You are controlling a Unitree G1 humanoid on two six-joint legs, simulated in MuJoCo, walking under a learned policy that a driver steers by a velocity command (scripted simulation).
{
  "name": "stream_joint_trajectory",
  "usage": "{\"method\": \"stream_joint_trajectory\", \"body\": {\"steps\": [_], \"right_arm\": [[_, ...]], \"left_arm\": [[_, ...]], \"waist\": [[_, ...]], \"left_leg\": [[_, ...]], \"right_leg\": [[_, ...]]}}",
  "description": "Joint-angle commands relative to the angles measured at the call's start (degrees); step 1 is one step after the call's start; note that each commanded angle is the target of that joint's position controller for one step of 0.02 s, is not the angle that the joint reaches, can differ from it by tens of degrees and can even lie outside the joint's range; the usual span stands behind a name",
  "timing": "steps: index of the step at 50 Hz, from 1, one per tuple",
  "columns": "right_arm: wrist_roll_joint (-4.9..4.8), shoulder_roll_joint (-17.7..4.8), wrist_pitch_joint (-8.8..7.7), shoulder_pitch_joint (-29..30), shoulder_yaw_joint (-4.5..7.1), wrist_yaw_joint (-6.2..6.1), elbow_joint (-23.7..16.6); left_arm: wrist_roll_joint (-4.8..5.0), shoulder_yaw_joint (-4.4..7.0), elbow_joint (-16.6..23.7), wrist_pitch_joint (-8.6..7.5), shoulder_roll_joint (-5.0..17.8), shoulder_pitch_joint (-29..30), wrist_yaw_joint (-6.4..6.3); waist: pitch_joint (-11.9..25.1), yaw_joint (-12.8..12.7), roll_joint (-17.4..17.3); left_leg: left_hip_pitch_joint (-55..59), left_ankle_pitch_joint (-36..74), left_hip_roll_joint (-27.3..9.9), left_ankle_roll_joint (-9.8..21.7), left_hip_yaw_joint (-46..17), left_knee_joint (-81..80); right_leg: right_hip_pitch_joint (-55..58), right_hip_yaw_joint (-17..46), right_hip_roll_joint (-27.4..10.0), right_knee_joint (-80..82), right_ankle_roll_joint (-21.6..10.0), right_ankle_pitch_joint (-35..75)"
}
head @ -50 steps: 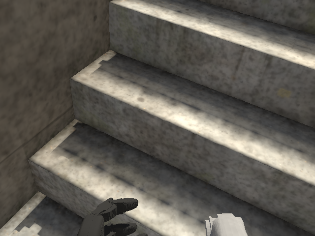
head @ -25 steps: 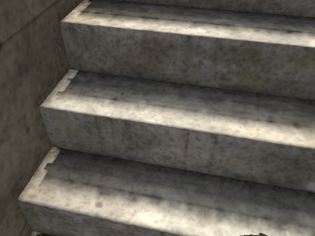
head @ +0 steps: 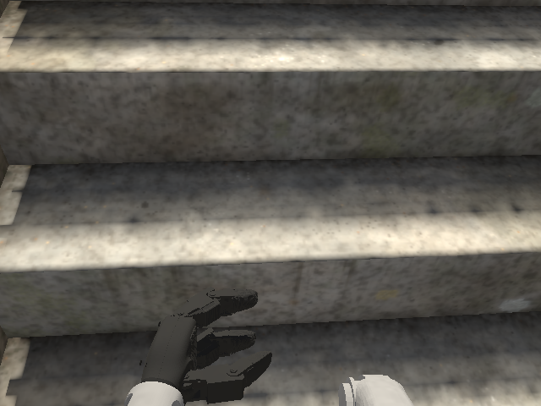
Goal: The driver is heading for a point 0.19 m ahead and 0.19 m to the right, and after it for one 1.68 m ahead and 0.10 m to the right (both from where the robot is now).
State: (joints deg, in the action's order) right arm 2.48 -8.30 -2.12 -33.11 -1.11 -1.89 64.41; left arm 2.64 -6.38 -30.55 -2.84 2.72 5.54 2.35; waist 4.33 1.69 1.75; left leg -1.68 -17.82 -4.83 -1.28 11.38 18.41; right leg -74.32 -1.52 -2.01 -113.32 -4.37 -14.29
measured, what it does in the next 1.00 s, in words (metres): climbs: right foot 0.20 m higher, then left foot 0.20 m higher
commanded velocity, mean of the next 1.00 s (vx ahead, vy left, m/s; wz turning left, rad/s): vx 0.50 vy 0.00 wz -0.29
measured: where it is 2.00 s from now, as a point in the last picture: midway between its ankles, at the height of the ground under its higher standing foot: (354, 90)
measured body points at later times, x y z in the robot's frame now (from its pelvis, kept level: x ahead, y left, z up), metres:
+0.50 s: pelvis +0.22 +0.04 +0.21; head +0.25 +0.01 +0.66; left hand +0.23 +0.27 +0.07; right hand +0.47 -0.13 +0.19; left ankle +0.37 +0.14 -0.27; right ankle +0.12 -0.09 -0.54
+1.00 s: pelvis +0.38 -0.04 +0.40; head +0.36 -0.02 +0.85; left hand +0.65 +0.04 +0.33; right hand +0.29 -0.24 +0.25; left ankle +0.38 +0.15 -0.35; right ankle +0.42 -0.21 -0.29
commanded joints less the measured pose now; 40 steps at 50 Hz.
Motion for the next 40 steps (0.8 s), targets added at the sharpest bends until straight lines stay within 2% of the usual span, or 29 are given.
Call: {"method": "stream_joint_trajectory", "body": {"steps": [1, 2, 3, 4, 5, 6, 7, 8, 9, 11, 13, 14, 18, 21, 22, 23, 25, 26, 27, 28, 29, 30, 31, 32, 33, 35, 37, 38, 40], "right_arm": [[-5.03, -14.38, -3.35, 2.24, 1.06, -0.95, -4.38], [-4.01, -24.03, -3.83, 2.15, 3.93, -1.16, -4.09], [-3.27, -27.02, -3.08, 4.79, 5.08, -0.97, -5.51], [-2.19, -24.60, -2.84, 7.02, 5.05, -0.63, -8.40], [-1.32, -22.20, -3.87, 9.02, 5.49, -0.10, -11.53], [-0.99, -14.31, -5.59, 13.79, 4.45, 1.30, -16.90], [-1.57, -11.69, -6.78, 23.04, 5.22, 2.13, -18.75], [-1.82, -5.21, -7.65, 26.47, 4.24, 3.67, -24.13], [-1.91, -0.39, -6.51, 29.37, 1.44, 3.18, -29.17], [-0.94, 3.65, -5.26, 23.56, -1.74, 2.95, -31.10], [-2.32, 2.89, -5.00, 20.84, -2.95, 4.40, -32.34], [-1.93, 0.66, -4.42, 21.38, -2.75, 3.61, -32.98], [-0.55, 6.20, -2.58, 30.67, -4.84, -0.26, -38.58], [0.68, 7.83, -4.78, 43.11, -6.49, -0.86, -44.89], [1.06, 8.20, -5.02, 45.17, -7.08, -1.33, -46.13], [0.56, 8.91, -4.78, 43.19, -6.85, -1.48, -45.73], [-0.51, -0.96, -3.85, 31.09, -1.01, -3.01, -40.69], [-0.81, -5.79, -2.91, 21.77, 1.61, -3.54, -37.31], [-0.34, -8.46, -3.18, 16.02, 2.65, -3.33, -35.21], [-0.29, -15.71, -3.15, 1.40, 4.72, -1.95, -28.48], [-1.45, -17.65, -1.76, 3.45, 5.23, -2.11, -24.30], [-1.99, -12.14, -1.37, 11.14, 4.32, -1.87, -26.36], [-2.56, -6.45, -0.04, 13.27, 3.45, -1.41, -23.45], [-2.59, -3.43, 1.19, 14.49, 2.58, -1.12, -20.28], [-2.18, 0.05, 1.20, 14.25, 1.96, -0.89, -16.62], [-0.83, 7.05, 1.35, 14.91, 0.06, -0.98, -13.14], [-1.38, 5.60, 0.93, 11.35, 0.21, -0.21, -12.12], [-2.50, 1.91, 1.08, 10.53, 1.27, -0.42, -11.72], [-2.21, -0.13, 0.87, 9.07, 1.62, -0.58, -12.33]], "left_arm": [[0.59, 1.61, 8.40, 1.45, 5.99, 9.59, -0.82], [-1.00, 2.73, 6.73, 2.54, 7.74, -0.01, -0.61], [-3.17, 4.03, 5.29, 3.14, 9.71, -7.35, -0.26], [-3.67, 5.94, 4.22, 3.71, 12.85, -9.86, 0.25], [-3.32, 7.94, 1.86, 5.01, 16.91, -14.25, 0.35], [-3.69, 10.69, -1.72, 6.63, 23.49, -20.34, -1.24], [-4.49, 10.95, -2.48, 6.19, 24.36, -20.39, -3.67], [-3.45, 7.48, -7.03, 4.45, 14.85, -21.07, -3.42], [-2.45, 6.48, -10.60, 3.23, 10.65, -21.48, -3.37], [-1.76, 5.90, -12.88, 1.67, 5.12, -17.85, -1.74], [-2.38, 6.03, -14.03, 0.36, 4.27, -13.80, 0.24], [-2.80, 6.66, -14.06, -0.35, 7.21, -11.08, 0.28], [-3.43, 7.83, -19.88, -0.98, 13.17, -26.24, 1.17], [-2.58, 10.09, -18.41, 0.83, 15.39, -32.51, -2.92], [-2.94, 10.72, -17.37, 2.28, 17.12, -30.58, -4.33], [-3.21, 10.94, -17.72, 3.58, 16.67, -30.98, -5.27], [-1.41, 12.28, -14.91, 2.19, 20.70, -24.44, -5.21], [-0.30, 13.11, -15.11, 0.63, 25.34, -23.24, -4.08], [1.12, 13.65, -15.55, -0.56, 24.40, -20.99, -3.90], [-0.27, 12.89, -15.97, -2.62, 20.71, -17.89, -2.62], [-0.95, 10.57, -16.18, -3.31, 7.75, -29.78, -0.90], [0.29, 10.60, -18.15, -3.53, 8.75, -37.36, 0.50], [0.90, 10.04, -13.83, -2.06, 9.96, -27.44, 0.85], [-0.30, 8.64, -10.57, -0.71, 8.54, -22.81, 0.32], [-1.95, 7.98, -9.78, -0.12, 7.18, -21.90, 0.40], [-2.11, 6.63, -8.89, 0.39, 5.85, -21.13, 1.84], [-2.57, 5.53, -6.55, -0.87, 4.80, -19.73, 1.87], [-3.16, 4.49, -3.75, -0.88, 3.00, -16.27, 1.54], [-2.25, 3.60, 0.90, -0.54, 3.18, -11.65, 0.40]], "waist": [[3.95, -6.92, -3.69], [9.56, -11.26, -15.00], [13.94, -14.53, -20.05], [15.74, -15.09, -19.42], [16.89, -14.96, -11.90], [18.10, -13.09, 9.86], [13.41, -13.52, 13.70], [3.31, -8.62, 8.13], [-7.45, -4.97, 7.22], [-9.76, 1.43, 3.54], [-10.02, 6.31, 1.35], [-11.53, 7.81, 0.97], [-7.22, 2.78, 4.47], [-2.40, -3.01, 4.27], [0.22, -1.63, 3.41], [3.83, -0.17, 4.90], [12.70, 5.65, 11.02], [18.96, 9.98, 13.22], [19.04, 12.39, 13.70], [20.09, 16.14, -1.30], [23.01, 5.55, -35.38], [23.15, 0.85, -28.46], [11.32, 2.70, -22.68], [2.05, 0.46, -15.87], [-1.53, -2.30, -10.32], [-4.17, -5.17, -7.21], [-5.58, -4.86, -3.64], [-5.91, -4.04, -4.65], [-6.73, -3.35, -4.34]], "left_leg": [[-22.60, 106.41, -8.51, 8.82, 1.06, -13.10], [-5.41, 128.29, -13.00, 10.14, -0.50, -5.63], [6.15, 134.30, -14.65, 11.75, -0.99, 4.51], [12.16, 122.40, -12.80, 12.84, -1.35, 14.85], [1.80, 103.05, -12.31, 13.81, -5.53, 24.27], [-24.09, 56.30, -0.38, 12.52, -8.80, 45.29], [-36.94, 14.19, 11.48, 7.68, -17.95, 88.68], [-51.69, 7.61, 9.67, 8.00, -24.65, 110.40], [-62.87, 2.07, 8.04, 8.96, -21.74, 118.35], [-67.73, 3.25, 5.10, 9.45, -19.01, 116.76], [-63.41, 4.54, 3.73, 7.62, -15.86, 110.82], [-59.01, 9.21, 3.37, 6.90, -13.38, 102.60], [-77.76, 4.27, 2.12, 4.79, -11.16, 119.39], [-81.00, 2.75, -1.18, 3.32, -11.34, 101.92], [-73.03, 0.03, -0.63, 3.34, -8.47, 89.17], [-59.56, -6.48, 0.15, 3.54, -6.69, 83.20], [-27.45, -15.27, 5.99, 4.22, -2.38, 66.52], [-20.72, -18.59, 6.64, 4.28, -5.44, 59.07], [-17.79, -20.81, 4.58, 6.38, -14.48, 46.53], [-5.75, -8.11, -0.66, 10.72, -32.09, 32.96], [5.03, 1.88, -14.80, 18.95, -67.52, 7.14], [2.05, -16.77, -19.47, 19.42, -76.84, 2.82], [-10.94, -30.00, -12.81, 16.96, -63.54, 5.79], [-20.68, -29.97, -10.76, 14.80, -51.95, 8.65], [-26.74, -26.20, -9.69, 13.58, -45.32, 10.91], [-31.48, -21.48, -6.32, 13.91, -37.46, 11.16], [-27.87, -14.41, -4.64, 14.93, -33.94, 8.63], [-24.37, -14.11, -5.22, 15.55, -33.63, 6.35], [-21.94, -13.13, -6.25, 16.24, -33.79, 2.88]], "right_leg": [[47.64, -16.58, 6.81, 20.93, -3.44, -7.89], [45.06, -13.63, 6.60, 27.20, -4.37, -18.73], [44.39, -9.05, 6.84, 35.28, -5.89, -22.95], [45.70, -3.35, 7.52, 48.65, -7.10, -23.22], [57.31, 7.32, 5.44, 57.87, -9.85, -16.36], [69.39, 44.25, -6.36, 80.26, -18.60, -31.09], [63.26, 69.97, -14.23, 102.14, -24.39, -37.98], [56.94, 65.45, -13.14, 101.34, -18.01, -37.45], [51.55, 50.24, -11.52, 95.73, -13.24, -28.89], [49.14, 28.84, -4.02, 88.52, -5.81, -14.72], [40.75, 18.77, -1.90, 90.44, -5.11, -7.76], [33.32, 14.03, -0.04, 92.77, -4.97, -7.07], [48.55, 25.52, -5.62, 96.72, -8.46, -8.74], [58.22, 29.85, -7.61, 99.23, -7.37, -6.51], [55.44, 27.74, -8.27, 103.40, -7.52, -1.76], [51.19, 24.61, -9.41, 104.21, -7.27, 3.80], [49.09, 17.01, -8.89, 99.70, -5.07, 53.12], [58.64, 13.85, -9.27, 89.43, -3.10, 74.46], [63.70, 12.74, -9.18, 76.89, -2.52, 86.59], [54.15, 13.15, -4.84, 54.60, -1.86, 72.84], [36.42, 19.15, 10.25, 29.88, 2.78, 9.38], [28.03, 27.67, 10.85, 8.13, 3.30, 8.99], [23.10, 19.19, 8.08, 2.82, 3.01, 11.41], [20.61, 15.37, 6.59, 2.44, 2.17, 12.07], [19.74, 13.63, 5.00, 2.13, 0.59, 13.75], [19.50, 9.97, 3.54, -4.05, -0.37, 15.32], [15.28, 7.82, 1.38, -0.48, -0.86, 16.67], [9.84, 5.57, -0.67, 1.02, 0.41, 14.01], [5.12, 5.87, -3.68, 2.92, 2.27, 10.58]]}}
Velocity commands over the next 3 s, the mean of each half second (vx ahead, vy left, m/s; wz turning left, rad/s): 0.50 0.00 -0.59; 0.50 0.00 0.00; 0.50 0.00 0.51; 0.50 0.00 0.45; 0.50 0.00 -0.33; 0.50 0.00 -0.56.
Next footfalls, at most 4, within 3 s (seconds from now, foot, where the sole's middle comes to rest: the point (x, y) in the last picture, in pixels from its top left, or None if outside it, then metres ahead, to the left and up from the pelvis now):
0.08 right None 0.16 -0.09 -0.58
0.54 left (185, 386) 0.43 0.15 -0.39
1.06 right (396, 380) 0.44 -0.22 -0.39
1.42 left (302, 222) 0.63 -0.05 -0.19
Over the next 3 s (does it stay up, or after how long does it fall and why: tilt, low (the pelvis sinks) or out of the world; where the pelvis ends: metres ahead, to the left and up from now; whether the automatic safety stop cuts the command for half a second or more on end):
stays up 1.29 -0.05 1.05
